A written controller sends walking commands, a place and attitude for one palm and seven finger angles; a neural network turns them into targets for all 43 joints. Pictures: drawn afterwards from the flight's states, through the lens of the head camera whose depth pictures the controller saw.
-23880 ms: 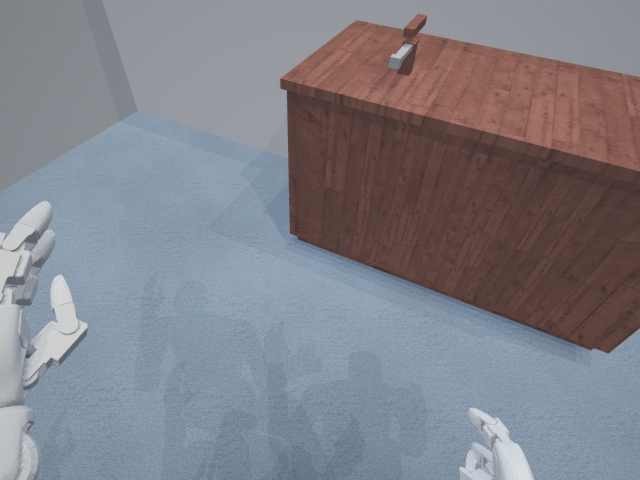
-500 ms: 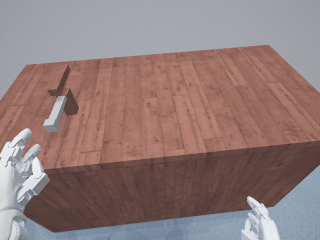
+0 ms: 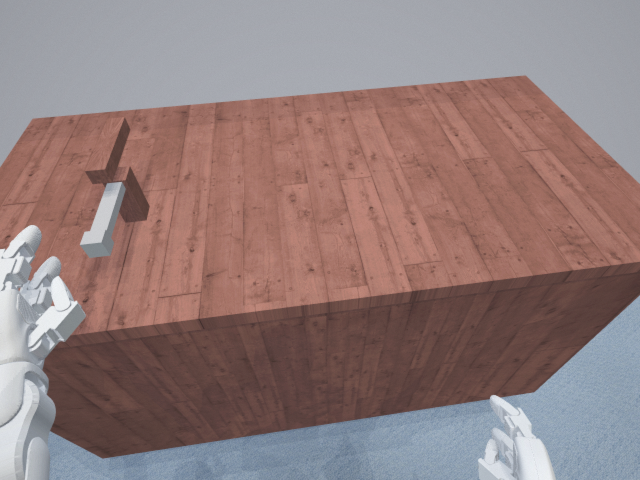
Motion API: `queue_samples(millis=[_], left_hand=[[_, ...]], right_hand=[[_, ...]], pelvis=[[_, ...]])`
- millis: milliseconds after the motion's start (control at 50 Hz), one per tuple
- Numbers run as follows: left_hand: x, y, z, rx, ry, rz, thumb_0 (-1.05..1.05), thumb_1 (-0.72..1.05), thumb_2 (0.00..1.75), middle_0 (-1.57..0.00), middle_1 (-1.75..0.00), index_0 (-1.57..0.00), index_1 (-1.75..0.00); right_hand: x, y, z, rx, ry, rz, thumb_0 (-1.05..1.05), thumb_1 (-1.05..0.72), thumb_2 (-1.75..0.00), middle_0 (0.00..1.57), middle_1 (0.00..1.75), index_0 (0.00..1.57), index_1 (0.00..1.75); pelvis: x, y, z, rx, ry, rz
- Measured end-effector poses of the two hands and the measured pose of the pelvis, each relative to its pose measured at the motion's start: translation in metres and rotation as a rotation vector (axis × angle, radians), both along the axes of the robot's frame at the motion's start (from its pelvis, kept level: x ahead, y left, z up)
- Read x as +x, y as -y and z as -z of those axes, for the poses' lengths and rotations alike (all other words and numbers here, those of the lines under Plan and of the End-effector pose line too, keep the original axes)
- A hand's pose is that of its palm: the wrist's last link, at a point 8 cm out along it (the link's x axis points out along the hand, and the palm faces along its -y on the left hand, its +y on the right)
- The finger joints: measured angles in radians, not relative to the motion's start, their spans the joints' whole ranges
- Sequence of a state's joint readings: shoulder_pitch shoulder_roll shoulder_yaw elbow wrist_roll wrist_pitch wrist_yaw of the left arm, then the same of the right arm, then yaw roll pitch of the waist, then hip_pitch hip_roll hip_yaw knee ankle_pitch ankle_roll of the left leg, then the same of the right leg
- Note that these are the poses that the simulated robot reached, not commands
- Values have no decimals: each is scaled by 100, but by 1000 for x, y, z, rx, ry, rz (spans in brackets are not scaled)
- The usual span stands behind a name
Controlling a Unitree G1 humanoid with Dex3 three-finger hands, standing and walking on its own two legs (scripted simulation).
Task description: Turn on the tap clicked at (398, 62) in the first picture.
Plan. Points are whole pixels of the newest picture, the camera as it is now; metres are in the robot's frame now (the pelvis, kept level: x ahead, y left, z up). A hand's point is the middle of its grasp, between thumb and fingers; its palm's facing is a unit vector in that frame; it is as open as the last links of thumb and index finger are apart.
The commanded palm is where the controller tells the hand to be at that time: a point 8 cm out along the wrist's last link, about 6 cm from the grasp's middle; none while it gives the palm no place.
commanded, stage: reach beside the lever's end, fingers flat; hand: left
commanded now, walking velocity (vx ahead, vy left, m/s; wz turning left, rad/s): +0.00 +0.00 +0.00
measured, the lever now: (97, 243) +0.37 +0.35 +0.08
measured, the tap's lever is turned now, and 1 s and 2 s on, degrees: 0 0 0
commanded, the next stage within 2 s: push the lever round in 1.42 s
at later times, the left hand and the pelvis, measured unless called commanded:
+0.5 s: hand (62, 278) +0.30 +0.35 +0.10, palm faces +0.50 -0.86 -0.11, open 7.8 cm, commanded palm +0.26 +0.39 +0.09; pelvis +0.00 +0.00 +0.00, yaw +0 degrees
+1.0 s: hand (64, 260) +0.34 +0.38 +0.08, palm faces +0.45 -0.88 -0.12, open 7.8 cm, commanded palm +0.29 +0.42 +0.08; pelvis +0.00 +0.01 -0.01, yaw -2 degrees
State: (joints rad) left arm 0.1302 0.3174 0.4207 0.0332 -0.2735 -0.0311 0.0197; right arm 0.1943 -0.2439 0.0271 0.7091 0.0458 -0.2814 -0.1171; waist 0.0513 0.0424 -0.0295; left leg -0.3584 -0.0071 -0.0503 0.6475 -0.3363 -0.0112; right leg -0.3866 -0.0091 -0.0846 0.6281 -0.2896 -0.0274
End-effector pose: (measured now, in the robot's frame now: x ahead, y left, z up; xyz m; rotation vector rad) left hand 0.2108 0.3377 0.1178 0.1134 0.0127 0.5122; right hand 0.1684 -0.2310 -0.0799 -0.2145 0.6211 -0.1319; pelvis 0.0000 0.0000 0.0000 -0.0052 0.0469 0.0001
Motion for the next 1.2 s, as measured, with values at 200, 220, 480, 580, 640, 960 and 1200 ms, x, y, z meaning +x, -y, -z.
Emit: queue_samples(millis=[200,220,480,580,640,960,1200], left_hand=[[11,-14,6,-10,-11,-15,2,90,90,-18,-22,-17,-23],[13,-15,7,-11,-14,-18,2,90,90,-18,-22,-17,-23],[41,-44,8,-7,-23,-17,2,90,90,-17,-18,-16,-19],[49,-54,15,-29,-42,-20,2,90,90,-16,-17,-16,-18],[53,-61,21,-35,-52,-32,2,90,90,-16,-16,-16,-17],[87,-83,27,-21,-44,29,2,90,90,-16,-15,-15,-16],[68,-85,36,-20,-13,-19,2,89,90,-16,-15,-15,-15]], right_hand=[[-10,11,5,-19,-43,28,1,-91,-90,20,30,21,30],[-10,12,5,-22,-49,29,1,-91,-90,20,30,21,30],[-32,28,14,-47,-142,79,1,-91,-90,20,30,21,30],[-45,33,19,-56,-191,96,1,-91,-90,20,30,21,30],[-54,35,21,-66,-225,103,1,-91,-90,20,30,21,30],[-94,35,28,-93,-359,154,1,-91,-90,20,30,21,30],[-81,15,25,-73,-335,137,1,-91,-90,20,30,21,30]], pelvis=[[1,0,0,1,-8,2],[1,1,0,1,-11,1],[4,3,2,-5,-46,6],[4,2,4,-6,-61,7],[3,2,5,-7,-73,9],[2,-10,10,-20,-127,23],[6,-20,9,-23,-119,26]])
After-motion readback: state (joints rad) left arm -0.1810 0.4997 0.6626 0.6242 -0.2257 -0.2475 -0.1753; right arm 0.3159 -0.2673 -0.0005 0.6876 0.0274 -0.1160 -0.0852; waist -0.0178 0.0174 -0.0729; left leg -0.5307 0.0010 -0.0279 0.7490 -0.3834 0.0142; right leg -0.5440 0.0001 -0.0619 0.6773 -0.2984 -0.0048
